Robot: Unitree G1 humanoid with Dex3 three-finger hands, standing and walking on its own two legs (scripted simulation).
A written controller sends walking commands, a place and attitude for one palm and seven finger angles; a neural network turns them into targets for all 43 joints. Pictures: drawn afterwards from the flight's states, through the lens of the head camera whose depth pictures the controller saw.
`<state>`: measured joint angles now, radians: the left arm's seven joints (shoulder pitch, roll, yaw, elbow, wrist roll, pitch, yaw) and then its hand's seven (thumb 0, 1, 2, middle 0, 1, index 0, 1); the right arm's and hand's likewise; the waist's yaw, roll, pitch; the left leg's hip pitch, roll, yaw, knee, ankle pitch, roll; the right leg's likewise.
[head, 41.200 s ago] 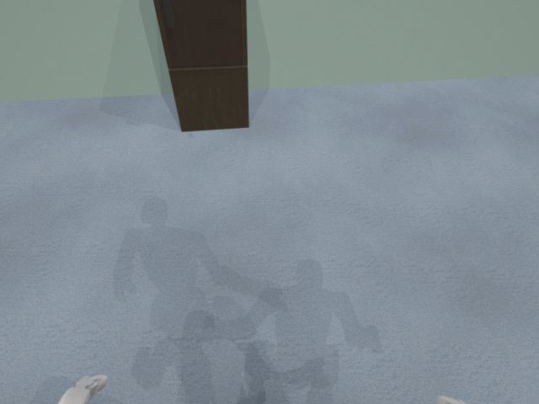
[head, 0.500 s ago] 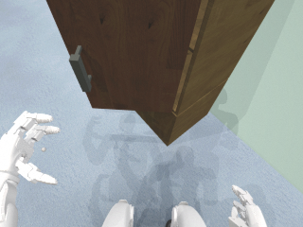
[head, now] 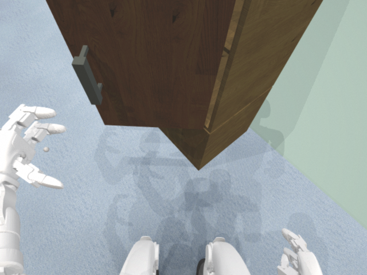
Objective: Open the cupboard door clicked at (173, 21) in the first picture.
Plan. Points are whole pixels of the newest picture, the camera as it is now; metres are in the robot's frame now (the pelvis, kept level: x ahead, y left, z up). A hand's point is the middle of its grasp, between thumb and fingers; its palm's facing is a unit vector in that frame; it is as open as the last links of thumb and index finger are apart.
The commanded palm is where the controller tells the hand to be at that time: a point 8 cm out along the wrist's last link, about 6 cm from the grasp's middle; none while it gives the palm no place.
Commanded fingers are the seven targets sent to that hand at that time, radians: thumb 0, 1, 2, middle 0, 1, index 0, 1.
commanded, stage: move the hooked fingers beside the handle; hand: left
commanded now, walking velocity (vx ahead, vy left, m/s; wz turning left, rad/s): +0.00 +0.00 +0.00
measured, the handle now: (91, 76) +0.56 +0.26 +0.03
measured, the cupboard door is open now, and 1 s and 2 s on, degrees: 48 48 48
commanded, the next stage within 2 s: none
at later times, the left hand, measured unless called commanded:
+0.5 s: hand (52, 119) +0.41 +0.30 +0.05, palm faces +0.02 -1.00 -0.04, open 14.0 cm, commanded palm +0.40 +0.35 +0.04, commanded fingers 0.00 -0.50 0.30 -0.30 -1.20 -0.30 -1.20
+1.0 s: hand (56, 99) +0.47 +0.32 +0.04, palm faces +0.02 -1.00 -0.03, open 14.0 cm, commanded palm +0.47 +0.35 +0.04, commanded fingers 0.00 -0.50 0.30 -0.30 -1.20 -0.30 -1.20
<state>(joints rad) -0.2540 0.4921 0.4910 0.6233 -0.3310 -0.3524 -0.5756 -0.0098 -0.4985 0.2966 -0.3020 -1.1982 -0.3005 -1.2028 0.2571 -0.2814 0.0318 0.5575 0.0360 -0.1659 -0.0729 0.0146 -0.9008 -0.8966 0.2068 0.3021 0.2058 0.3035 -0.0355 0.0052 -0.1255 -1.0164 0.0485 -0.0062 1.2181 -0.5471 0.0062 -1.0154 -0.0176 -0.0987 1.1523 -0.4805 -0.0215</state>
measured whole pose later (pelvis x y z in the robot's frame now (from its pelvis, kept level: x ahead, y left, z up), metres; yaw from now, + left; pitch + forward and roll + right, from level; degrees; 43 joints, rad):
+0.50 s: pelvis +0.00 +0.01 +0.00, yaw -1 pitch +23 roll -3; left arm -0.53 0.58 0.56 0.89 -0.24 -0.41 -0.56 -0.01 -0.50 0.30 -0.30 -1.20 -0.30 -1.20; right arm 0.29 -0.29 0.03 0.59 0.02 -0.08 -0.05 0.01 -0.90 -0.90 0.21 0.30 0.21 0.30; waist -0.08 0.00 -0.12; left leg -1.09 0.05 0.01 1.24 -0.55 0.03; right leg -1.09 -0.01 -0.08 1.15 -0.46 0.00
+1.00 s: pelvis -0.01 +0.02 -0.02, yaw -2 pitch +26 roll -5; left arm -0.81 0.77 0.61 1.16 -0.13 -0.38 -0.56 -0.01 -0.50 0.30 -0.30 -1.20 -0.30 -1.20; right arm 0.31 -0.30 0.06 0.58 0.00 0.02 -0.04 0.01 -0.90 -0.90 0.21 0.30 0.21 0.30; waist -0.15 0.01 -0.10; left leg -1.21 0.06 -0.01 1.30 -0.56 0.04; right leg -1.19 0.00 -0.09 1.19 -0.46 0.00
